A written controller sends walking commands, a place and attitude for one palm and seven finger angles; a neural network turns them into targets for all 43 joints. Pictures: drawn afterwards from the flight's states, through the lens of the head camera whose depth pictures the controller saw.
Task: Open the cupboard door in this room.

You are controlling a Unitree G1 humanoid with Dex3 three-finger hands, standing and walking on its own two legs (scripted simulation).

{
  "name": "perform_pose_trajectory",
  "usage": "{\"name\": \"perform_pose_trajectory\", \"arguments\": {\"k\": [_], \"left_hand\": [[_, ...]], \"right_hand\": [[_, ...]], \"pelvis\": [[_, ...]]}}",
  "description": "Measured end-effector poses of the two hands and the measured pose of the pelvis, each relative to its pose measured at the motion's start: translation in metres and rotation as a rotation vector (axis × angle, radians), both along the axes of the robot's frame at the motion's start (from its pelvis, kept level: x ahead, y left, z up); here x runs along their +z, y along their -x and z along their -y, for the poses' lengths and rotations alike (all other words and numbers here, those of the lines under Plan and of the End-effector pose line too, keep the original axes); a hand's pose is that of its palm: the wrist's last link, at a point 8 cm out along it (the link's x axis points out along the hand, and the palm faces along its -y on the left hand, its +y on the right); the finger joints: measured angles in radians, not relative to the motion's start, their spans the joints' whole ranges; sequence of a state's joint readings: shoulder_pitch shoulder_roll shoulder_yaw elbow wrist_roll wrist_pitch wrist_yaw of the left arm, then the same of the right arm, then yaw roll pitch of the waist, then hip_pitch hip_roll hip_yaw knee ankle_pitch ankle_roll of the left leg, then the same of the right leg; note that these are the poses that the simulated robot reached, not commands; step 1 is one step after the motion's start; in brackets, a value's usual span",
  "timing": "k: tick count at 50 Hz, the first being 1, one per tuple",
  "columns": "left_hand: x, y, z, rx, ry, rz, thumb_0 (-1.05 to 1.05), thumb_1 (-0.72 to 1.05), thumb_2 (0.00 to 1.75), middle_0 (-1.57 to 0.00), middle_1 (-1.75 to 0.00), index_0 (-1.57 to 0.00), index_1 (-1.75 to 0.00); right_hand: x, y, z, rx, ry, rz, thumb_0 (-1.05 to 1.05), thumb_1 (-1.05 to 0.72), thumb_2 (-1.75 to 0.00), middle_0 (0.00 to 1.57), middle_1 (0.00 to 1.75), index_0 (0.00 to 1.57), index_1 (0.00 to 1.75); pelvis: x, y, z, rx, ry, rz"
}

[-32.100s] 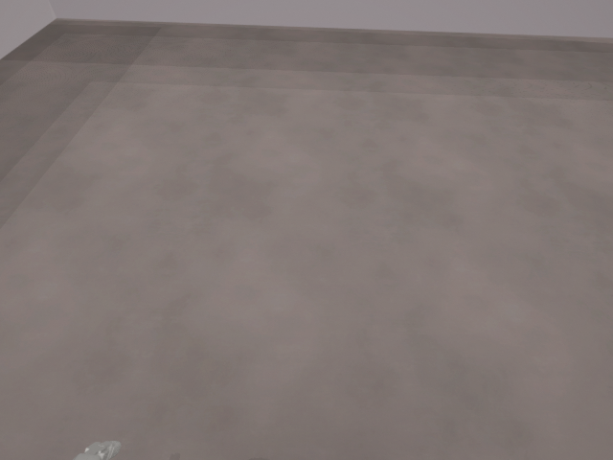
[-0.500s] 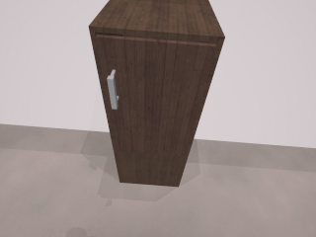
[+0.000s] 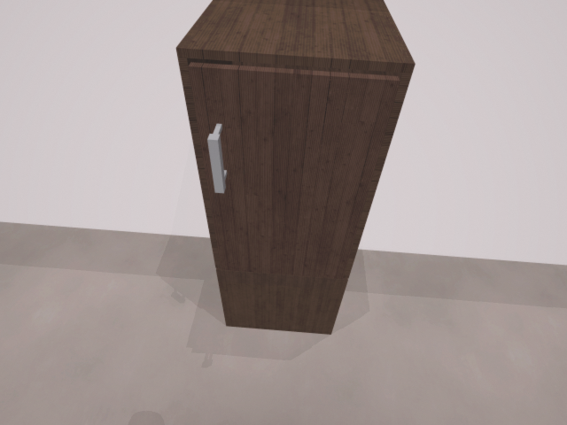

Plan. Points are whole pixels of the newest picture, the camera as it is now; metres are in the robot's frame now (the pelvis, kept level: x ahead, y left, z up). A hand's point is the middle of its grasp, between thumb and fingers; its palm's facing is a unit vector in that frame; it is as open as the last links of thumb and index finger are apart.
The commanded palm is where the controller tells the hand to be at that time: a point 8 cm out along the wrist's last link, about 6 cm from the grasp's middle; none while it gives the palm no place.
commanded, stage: look again from close up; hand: left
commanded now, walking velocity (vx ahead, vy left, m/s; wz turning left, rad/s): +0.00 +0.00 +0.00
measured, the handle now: (219, 159) +0.57 +0.17 +0.06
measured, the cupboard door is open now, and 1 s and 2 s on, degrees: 0 0 0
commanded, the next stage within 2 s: raise the hand with hooked fingers in 0.54 s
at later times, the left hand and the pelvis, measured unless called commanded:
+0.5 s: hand out of the picture -0.03 +0.14 -0.18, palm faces +0.05 -0.99 -0.16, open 7.3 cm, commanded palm none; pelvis +0.01 -0.01 +0.00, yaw +0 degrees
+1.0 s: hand (208, 364) +0.21 +0.12 -0.02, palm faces -0.04 -1.00 +0.01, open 8.1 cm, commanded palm +0.15 +0.21 -0.04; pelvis +0.01 -0.04 -0.07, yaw +1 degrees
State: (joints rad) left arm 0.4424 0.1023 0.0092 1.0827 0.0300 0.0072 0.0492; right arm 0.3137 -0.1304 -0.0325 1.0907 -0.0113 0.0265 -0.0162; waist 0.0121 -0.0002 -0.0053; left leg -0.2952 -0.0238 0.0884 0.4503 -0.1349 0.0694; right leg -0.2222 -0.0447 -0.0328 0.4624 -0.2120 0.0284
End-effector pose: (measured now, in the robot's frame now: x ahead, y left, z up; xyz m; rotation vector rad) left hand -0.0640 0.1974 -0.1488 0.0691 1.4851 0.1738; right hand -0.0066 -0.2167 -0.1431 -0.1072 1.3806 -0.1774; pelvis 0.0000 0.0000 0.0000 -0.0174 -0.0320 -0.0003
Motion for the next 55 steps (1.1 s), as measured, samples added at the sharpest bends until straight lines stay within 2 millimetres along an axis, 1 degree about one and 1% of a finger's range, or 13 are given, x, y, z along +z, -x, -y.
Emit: {"name": "perform_pose_trajectory", "arguments": {"k": [6, 12, 23, 33, 34, 36, 39, 42, 45, 47, 49, 53, 55], "left_hand": [[0.002, 0.004, 0.002, 0.0, -0.004, -0.007, 0.0, 0.91, 0.9, -0.2, -0.3, -0.2, -0.3], [0.001, -0.001, 0.004, -0.009, -0.002, -0.006, 0.0, 0.91, 0.9, -0.2, -0.3, -0.2, -0.3], [0.002, -0.024, 0.007, -0.023, -0.007, 0.033, 0.0, 0.91, 0.9, -0.2, -0.3, -0.2, -0.3], [0.002, -0.043, 0.013, -0.039, -0.008, 0.055, 0.0, 0.91, 0.9, -0.2, -0.3, -0.2, -0.3], [0.006, -0.054, 0.012, -0.001, -0.005, 0.104, 0.0, 0.91, 0.9, -0.2, -0.3, -0.2, -0.3], [0.029, -0.089, -0.008, 0.036, -0.106, 0.303, 0.04, 0.96, 0.9, -0.21, -0.3, -0.21, -0.3], [0.08, -0.15, -0.028, 0.057, -0.201, 0.675, 0.06, 0.96, 0.89, -0.21, -0.32, -0.21, -0.32], [0.129, -0.211, -0.022, 0.01, -0.189, 1.052, 0.05, 0.91, 0.87, -0.2, -0.34, -0.2, -0.34], [0.151, -0.25, -0.003, -0.055, -0.069, 1.365, 0.03, 0.84, 0.85, -0.2, -0.38, -0.2, -0.37], [0.149, -0.259, 0.01, -0.126, 0.024, 1.49, 0.02, 0.79, 0.83, -0.2, -0.4, -0.2, -0.4], [0.136, -0.258, 0.017, -0.19, 0.083, 1.517, 0.01, 0.73, 0.81, -0.21, -0.43, -0.21, -0.43], [0.106, -0.236, 0.01, -0.141, 0.09, 1.394, 0.01, 0.63, 0.78, -0.22, -0.49, -0.22, -0.49], [0.101, -0.221, 0.0, -0.088, 0.032, 1.347, 0.01, 0.57, 0.76, -0.23, -0.52, -0.23, -0.52]], "right_hand": [[0.0, -0.003, 0.004, 0.001, 0.0, 0.008, 0.01, -0.91, -0.89, 0.19, 0.3, 0.2, 0.3], [0.0, -0.001, 0.006, -0.005, -0.002, 0.004, 0.0, -0.91, -0.89, 0.19, 0.3, 0.2, 0.3], [-0.001, 0.003, 0.003, -0.013, -0.023, -0.023, 0.0, -0.91, -0.89, 0.19, 0.3, 0.2, 0.3], [-0.001, -0.001, 0.005, -0.01, -0.027, -0.034, 0.0, -0.91, -0.89, 0.19, 0.3, 0.2, 0.3], [0.0, -0.005, 0.008, -0.002, -0.013, -0.007, 0.01, -0.91, -0.89, 0.2, 0.3, 0.2, 0.3], [0.006, -0.02, 0.02, 0.006, 0.04, 0.127, 0.02, -0.92, -0.89, 0.2, 0.3, 0.2, 0.3], [0.015, -0.056, 0.04, 0.022, 0.091, 0.356, 0.02, -0.93, -0.89, 0.2, 0.3, 0.2, 0.3], [0.024, -0.104, 0.058, 0.078, 0.13, 0.559, 0.02, -0.92, -0.89, 0.2, 0.3, 0.2, 0.3], [0.036, -0.152, 0.072, 0.126, 0.158, 0.726, 0.02, -0.91, -0.89, 0.2, 0.3, 0.2, 0.3], [0.045, -0.181, 0.077, 0.155, 0.167, 0.814, 0.01, -0.91, -0.89, 0.2, 0.3, 0.2, 0.3], [0.053, -0.208, 0.079, 0.182, 0.173, 0.887, 0.01, -0.91, -0.89, 0.19, 0.3, 0.2, 0.3], [0.062, -0.251, 0.073, 0.227, 0.166, 0.965, 0.01, -0.91, -0.89, 0.19, 0.3, 0.2, 0.3], [0.061, -0.266, 0.066, 0.248, 0.151, 0.971, 0.01, -0.9, -0.9, 0.19, 0.3, 0.2, 0.3]], "pelvis": [[0.0, 0.0, 0.002, -0.003, -0.001, 0.0], [0.001, -0.002, 0.005, -0.006, 0.0, -0.005], [0.001, -0.007, 0.01, -0.006, -0.003, -0.008], [0.002, -0.014, 0.014, -0.008, 0.0, -0.009], [0.0, -0.014, 0.014, -0.002, 0.002, -0.005], [-0.004, -0.015, 0.017, 0.004, -0.007, -0.004], [-0.011, -0.016, 0.018, 0.037, -0.009, -0.014], [-0.021, -0.013, 0.02, 0.057, -0.002, -0.048], [-0.037, -0.011, 0.025, 0.041, -0.006, -0.114], [-0.05, -0.01, 0.03, 0.031, -0.007, -0.144], [-0.062, -0.012, 0.035, 0.026, -0.008, -0.165], [-0.076, -0.019, 0.044, 0.03, -0.002, -0.188], [-0.079, -0.024, 0.048, 0.038, 0.008, -0.197]]}}
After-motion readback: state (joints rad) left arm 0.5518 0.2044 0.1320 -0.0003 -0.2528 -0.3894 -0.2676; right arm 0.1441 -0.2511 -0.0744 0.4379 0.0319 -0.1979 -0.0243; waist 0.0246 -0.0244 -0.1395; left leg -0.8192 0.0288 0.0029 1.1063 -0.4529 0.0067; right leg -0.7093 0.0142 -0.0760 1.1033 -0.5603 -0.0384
